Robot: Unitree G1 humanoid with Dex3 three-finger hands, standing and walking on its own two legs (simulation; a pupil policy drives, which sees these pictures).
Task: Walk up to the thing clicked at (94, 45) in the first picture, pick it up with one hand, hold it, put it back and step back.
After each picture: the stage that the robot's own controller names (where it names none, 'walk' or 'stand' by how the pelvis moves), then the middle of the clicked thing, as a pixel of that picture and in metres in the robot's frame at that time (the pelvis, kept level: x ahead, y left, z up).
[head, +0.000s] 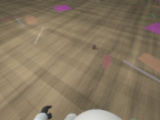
stand; (94, 46) +1.55 -0.04 -0.72
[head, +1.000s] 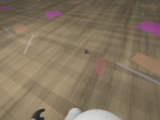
walk; (85, 51) +1.41 +0.22 -0.71
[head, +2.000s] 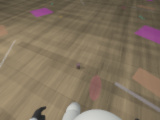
walk; (78, 66) +0.90 +0.25 -0.71
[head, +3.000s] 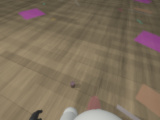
walk; (72, 84) +0.54 +0.22 -0.70
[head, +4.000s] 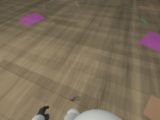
stand; (71, 97) +0.35 +0.23 -0.70
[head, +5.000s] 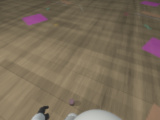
stand; (71, 102) +0.31 +0.20 -0.72
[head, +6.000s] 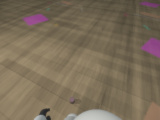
stand; (72, 100) +0.34 +0.20 -0.73
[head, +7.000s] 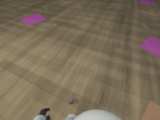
stand; (70, 100) +0.33 +0.22 -0.73
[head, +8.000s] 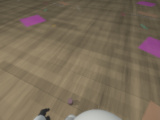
stand; (70, 102) +0.32 +0.23 -0.73
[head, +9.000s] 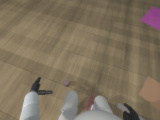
go down; (66, 83) +0.35 +0.24 -0.59
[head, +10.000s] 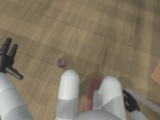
go down; (61, 63) +0.40 +0.27 -0.31
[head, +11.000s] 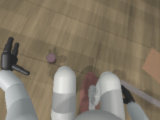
close in; (51, 59) +0.38 +0.29 -0.27
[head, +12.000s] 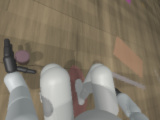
close; (22, 58) +0.37 +0.31 -0.21
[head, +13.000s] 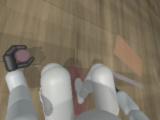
lift; (23, 57) +0.36 +0.31 -0.22
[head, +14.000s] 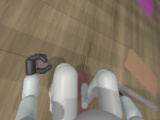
lift; (42, 63) +0.31 +0.29 -0.17
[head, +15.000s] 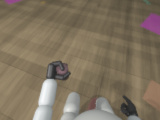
lift; (63, 72) +0.32 +0.19 +0.02
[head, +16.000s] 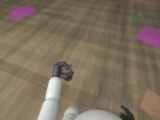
hold; (67, 73) +0.33 +0.17 +0.00
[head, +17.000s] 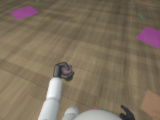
hold; (67, 73) +0.33 +0.17 +0.00
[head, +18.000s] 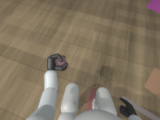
crouch; (61, 63) +0.38 +0.21 -0.07
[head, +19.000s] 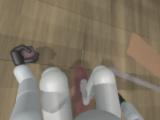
lower; (31, 55) +0.39 +0.30 -0.20
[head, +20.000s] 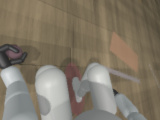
lower; (16, 55) +0.39 +0.32 -0.22
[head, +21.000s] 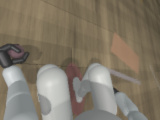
lower; (18, 54) +0.38 +0.32 -0.22
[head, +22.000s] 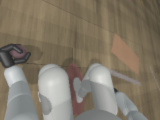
lower; (19, 54) +0.38 +0.32 -0.22
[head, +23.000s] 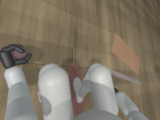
loosen; (20, 55) +0.37 +0.32 -0.22
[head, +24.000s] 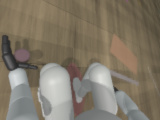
withdraw; (22, 57) +0.37 +0.30 -0.22
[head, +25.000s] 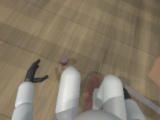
walk; (63, 60) +0.41 +0.25 -0.29
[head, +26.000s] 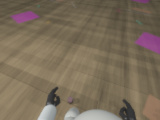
stand; (70, 100) +0.33 +0.19 -0.65
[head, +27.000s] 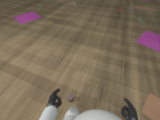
stand; (70, 98) +0.35 +0.22 -0.67
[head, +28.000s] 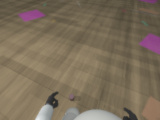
stand; (71, 97) +0.35 +0.20 -0.69
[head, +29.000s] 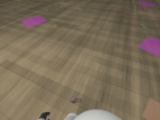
walk; (73, 99) +0.36 +0.20 -0.72
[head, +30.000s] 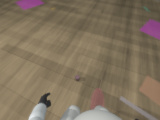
walk; (77, 78) +0.55 +0.16 -0.70
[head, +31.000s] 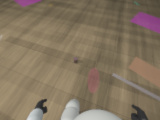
walk; (75, 60) +0.86 +0.27 -0.70
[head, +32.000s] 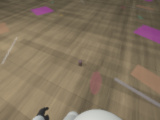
stand; (80, 63) +0.98 +0.20 -0.71
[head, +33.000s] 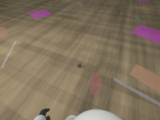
stand; (79, 64) +0.98 +0.21 -0.73
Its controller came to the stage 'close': yes
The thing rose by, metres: 0.71
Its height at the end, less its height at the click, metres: +0.00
